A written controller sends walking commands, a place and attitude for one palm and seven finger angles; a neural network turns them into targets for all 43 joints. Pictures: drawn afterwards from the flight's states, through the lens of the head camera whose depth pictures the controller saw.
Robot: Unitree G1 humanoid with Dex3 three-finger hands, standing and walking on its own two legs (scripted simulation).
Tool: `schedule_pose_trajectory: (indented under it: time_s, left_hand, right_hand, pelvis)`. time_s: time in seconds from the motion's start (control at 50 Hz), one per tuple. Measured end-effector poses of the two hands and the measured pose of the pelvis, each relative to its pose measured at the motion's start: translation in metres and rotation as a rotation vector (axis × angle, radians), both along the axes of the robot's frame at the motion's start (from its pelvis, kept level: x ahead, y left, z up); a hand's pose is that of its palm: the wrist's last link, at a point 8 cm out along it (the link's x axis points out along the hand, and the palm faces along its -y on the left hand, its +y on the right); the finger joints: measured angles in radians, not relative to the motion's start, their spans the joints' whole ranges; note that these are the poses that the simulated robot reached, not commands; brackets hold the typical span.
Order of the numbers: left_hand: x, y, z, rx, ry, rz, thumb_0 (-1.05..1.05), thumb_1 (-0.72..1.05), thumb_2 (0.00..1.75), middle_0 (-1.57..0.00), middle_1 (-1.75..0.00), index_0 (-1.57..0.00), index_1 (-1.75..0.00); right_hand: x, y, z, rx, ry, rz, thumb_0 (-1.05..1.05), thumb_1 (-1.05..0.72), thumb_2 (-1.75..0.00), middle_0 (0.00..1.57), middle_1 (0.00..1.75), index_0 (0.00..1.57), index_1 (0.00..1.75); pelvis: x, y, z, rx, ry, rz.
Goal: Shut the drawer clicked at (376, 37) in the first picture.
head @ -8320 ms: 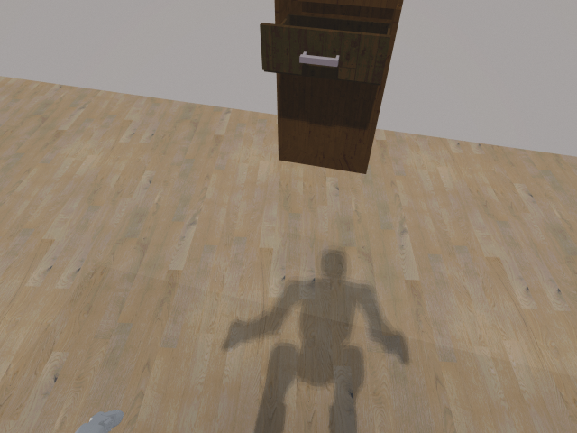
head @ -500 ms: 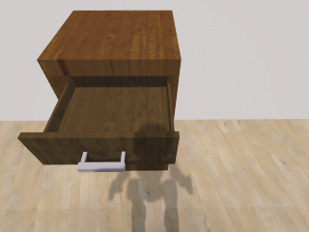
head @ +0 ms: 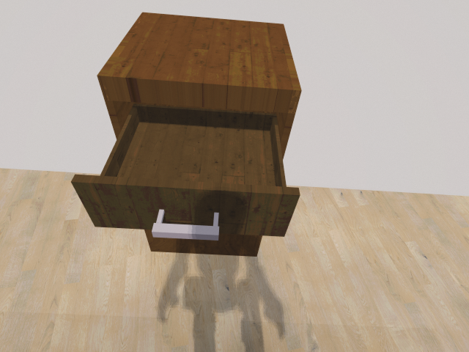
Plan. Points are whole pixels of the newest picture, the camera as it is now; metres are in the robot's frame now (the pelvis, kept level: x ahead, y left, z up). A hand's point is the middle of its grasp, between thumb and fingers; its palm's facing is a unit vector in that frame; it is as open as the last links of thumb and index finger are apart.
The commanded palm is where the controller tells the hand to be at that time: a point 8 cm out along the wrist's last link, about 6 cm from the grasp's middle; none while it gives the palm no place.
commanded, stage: come to a stop and stand still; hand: left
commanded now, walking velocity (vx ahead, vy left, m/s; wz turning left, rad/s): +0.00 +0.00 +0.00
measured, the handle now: (187, 223) +0.37 +0.12 -0.04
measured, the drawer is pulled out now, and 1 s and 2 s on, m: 0.28 0.28 0.28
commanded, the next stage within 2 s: look again from close up in 0.46 s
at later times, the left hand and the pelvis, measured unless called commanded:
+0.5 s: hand out of the picture -0.05 +0.17 -0.17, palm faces +0.04 -0.99 -0.16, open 7.4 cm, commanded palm none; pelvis -0.01 +0.01 +0.01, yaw +1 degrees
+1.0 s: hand out of the picture -0.02 +0.15 -0.17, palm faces +0.03 -0.99 -0.15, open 7.4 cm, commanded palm none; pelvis +0.01 +0.00 +0.01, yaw +1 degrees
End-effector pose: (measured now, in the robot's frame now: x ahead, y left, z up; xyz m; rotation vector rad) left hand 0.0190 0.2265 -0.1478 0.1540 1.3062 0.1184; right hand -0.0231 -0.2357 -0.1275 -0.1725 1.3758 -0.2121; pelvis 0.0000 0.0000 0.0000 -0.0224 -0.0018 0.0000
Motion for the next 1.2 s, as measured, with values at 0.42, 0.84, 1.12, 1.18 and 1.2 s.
schedule_pose_trajectory:
  time_s: [0.42,0.84,1.12,1.18,1.2]
  left_hand:
    - [-0.062,-0.001,0.006,-0.01,0.113,0.057,0.01,0.91,0.89,-0.2,-0.3,-0.2,-0.3]
    - [-0.071,-0.022,0.006,-0.04,0.164,0.072,0.01,0.91,0.89,-0.2,-0.3,-0.2,-0.3]
    - [-0.028,-0.027,0.007,-0.028,0.117,0.044,0.01,0.91,0.89,-0.2,-0.3,-0.2,-0.3]
    - [-0.019,-0.027,0.007,-0.025,0.109,0.037,0.01,0.91,0.89,-0.2,-0.3,-0.2,-0.3]
    - [-0.017,-0.028,0.007,-0.025,0.107,0.036,0.01,0.91,0.89,-0.2,-0.3,-0.2,-0.3]
  right_hand:
    - [0.034,0.016,0.004,0.02,-0.063,0.038,0.02,-0.93,-0.9,0.2,0.3,0.2,0.3]
    - [0.044,0.006,0.005,0.017,-0.043,0.044,0.01,-0.92,-0.9,0.2,0.29,0.2,0.3]
    - [0.044,0.004,0.001,0.031,-0.008,0.017,0.01,-0.92,-0.9,0.2,0.29,0.2,0.3]
    - [0.045,0.004,0.001,0.034,-0.004,0.012,0.01,-0.92,-0.9,0.2,0.29,0.2,0.3]
    - [0.045,0.004,0.0,0.034,-0.002,0.009,0.01,-0.92,-0.9,0.2,0.29,0.2,0.3]
  pelvis:
    - [-0.01,0.01,0.009,-0.001,0.012,0.013]
    - [0.003,-0.001,0.011,0.004,0.019,0.018]
    - [0.021,-0.007,0.012,0.013,0.02,0.008]
    - [0.024,-0.009,0.012,0.014,0.018,0.005]
    - [0.026,-0.009,0.012,0.015,0.017,0.004]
